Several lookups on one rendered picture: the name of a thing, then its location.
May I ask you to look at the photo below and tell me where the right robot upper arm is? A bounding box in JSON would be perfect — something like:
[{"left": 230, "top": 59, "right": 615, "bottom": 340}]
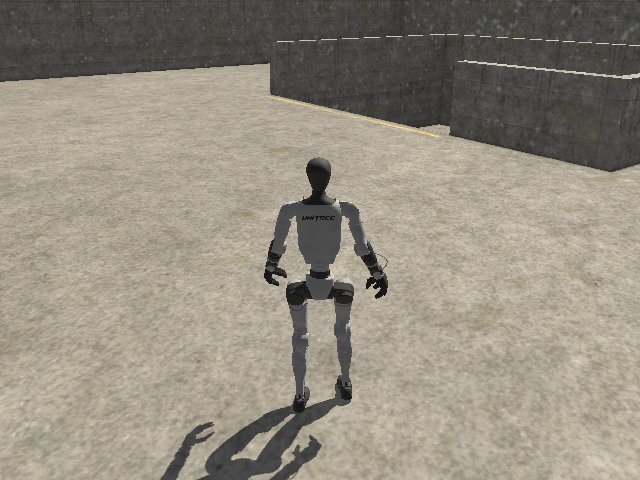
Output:
[{"left": 340, "top": 201, "right": 370, "bottom": 257}]

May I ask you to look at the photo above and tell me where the right robot hand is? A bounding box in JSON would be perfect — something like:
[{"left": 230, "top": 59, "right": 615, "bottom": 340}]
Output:
[{"left": 366, "top": 273, "right": 388, "bottom": 299}]

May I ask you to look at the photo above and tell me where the robot shin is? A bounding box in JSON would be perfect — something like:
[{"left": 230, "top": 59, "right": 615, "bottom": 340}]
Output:
[
  {"left": 292, "top": 332, "right": 308, "bottom": 399},
  {"left": 337, "top": 322, "right": 352, "bottom": 387}
]

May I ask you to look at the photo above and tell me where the left robot shin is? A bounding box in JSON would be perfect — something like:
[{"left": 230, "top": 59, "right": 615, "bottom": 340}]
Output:
[{"left": 292, "top": 332, "right": 308, "bottom": 399}]

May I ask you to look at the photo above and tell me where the left robot upper arm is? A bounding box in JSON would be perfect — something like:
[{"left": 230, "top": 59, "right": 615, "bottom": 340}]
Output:
[{"left": 271, "top": 201, "right": 299, "bottom": 254}]

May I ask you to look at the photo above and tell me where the right robot shin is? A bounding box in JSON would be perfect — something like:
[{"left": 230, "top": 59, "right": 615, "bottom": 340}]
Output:
[{"left": 337, "top": 322, "right": 352, "bottom": 387}]

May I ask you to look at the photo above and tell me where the robot right forearm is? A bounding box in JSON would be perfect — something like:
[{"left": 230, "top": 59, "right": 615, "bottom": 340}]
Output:
[{"left": 361, "top": 240, "right": 384, "bottom": 280}]

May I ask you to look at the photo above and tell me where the left robot hand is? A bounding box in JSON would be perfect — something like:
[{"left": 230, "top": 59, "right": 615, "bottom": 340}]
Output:
[{"left": 264, "top": 267, "right": 287, "bottom": 286}]

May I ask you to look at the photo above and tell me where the robot left forearm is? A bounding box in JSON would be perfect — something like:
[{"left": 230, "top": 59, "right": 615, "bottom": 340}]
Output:
[{"left": 265, "top": 239, "right": 282, "bottom": 272}]

